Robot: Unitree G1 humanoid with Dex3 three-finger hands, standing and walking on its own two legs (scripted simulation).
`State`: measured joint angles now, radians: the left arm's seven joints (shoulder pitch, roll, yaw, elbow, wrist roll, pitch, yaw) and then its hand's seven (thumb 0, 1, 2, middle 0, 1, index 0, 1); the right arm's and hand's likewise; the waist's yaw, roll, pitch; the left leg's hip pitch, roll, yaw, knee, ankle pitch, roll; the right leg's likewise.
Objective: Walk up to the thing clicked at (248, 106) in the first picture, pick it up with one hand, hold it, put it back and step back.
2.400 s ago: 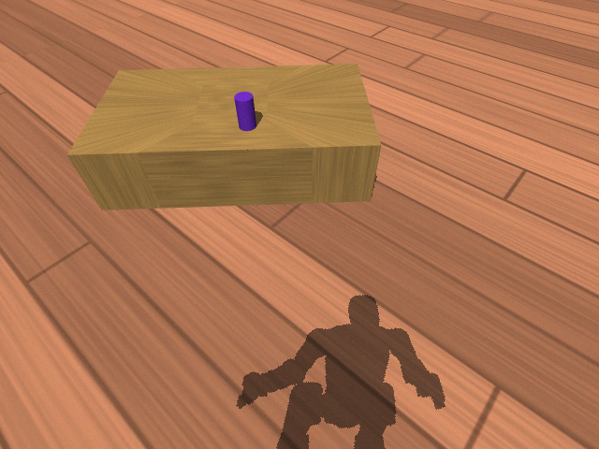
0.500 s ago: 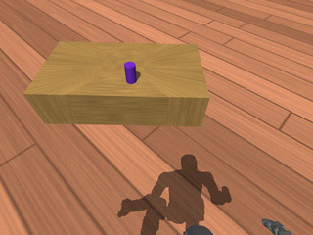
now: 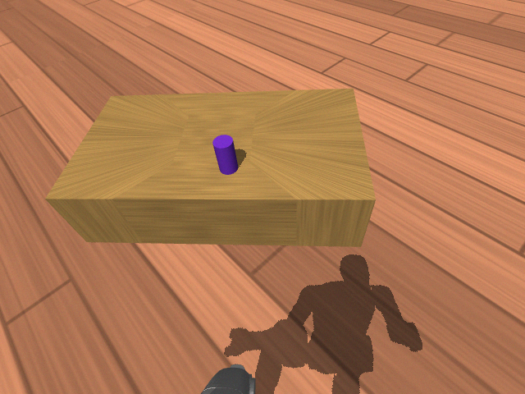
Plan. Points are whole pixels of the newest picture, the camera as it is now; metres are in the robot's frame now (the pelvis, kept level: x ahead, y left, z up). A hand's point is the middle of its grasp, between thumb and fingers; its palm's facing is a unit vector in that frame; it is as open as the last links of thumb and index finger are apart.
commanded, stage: walk up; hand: left
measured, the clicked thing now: (226, 155) +0.98 +0.24 -0.37
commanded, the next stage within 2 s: none
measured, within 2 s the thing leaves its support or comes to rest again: neither
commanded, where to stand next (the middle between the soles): +0.50 +0.05 m, yaw -1 degrees
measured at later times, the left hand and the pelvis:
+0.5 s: hand (132, 329) +0.25 +0.30 -0.14, palm faces -0.08 -0.93 -0.36, open 7.4 cm; pelvis +0.19 +0.03 -0.01, yaw -1 degrees
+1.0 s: hand (141, 271) +0.38 +0.33 -0.16, palm faces -0.03 -0.92 -0.38, open 7.4 cm; pelvis +0.35 +0.05 -0.02, yaw +0 degrees
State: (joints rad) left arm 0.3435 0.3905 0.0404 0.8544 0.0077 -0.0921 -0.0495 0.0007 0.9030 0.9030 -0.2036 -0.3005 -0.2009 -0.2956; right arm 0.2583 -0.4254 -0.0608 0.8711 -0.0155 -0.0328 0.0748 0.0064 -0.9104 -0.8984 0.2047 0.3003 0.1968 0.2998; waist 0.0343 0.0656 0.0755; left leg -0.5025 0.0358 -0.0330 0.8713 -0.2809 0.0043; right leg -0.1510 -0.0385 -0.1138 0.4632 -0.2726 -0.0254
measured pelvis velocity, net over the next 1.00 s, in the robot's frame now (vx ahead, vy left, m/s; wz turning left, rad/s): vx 0.35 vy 0.05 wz -0.01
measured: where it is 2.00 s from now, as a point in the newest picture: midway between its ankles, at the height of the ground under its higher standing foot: (281, 324)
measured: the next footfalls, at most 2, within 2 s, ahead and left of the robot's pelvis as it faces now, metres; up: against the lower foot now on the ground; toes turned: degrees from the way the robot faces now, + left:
left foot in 0.16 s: +0.22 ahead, +0.14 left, +0.00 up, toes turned +5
right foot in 0.56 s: +0.35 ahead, -0.12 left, +0.00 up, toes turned -5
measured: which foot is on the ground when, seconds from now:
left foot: up 0.00-0.14, down 0.16-0.58, up 0.60-0.92, down 0.94-1.00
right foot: down 0.00-0.18, up 0.20-0.54, down 0.56-0.96, up 0.98-1.00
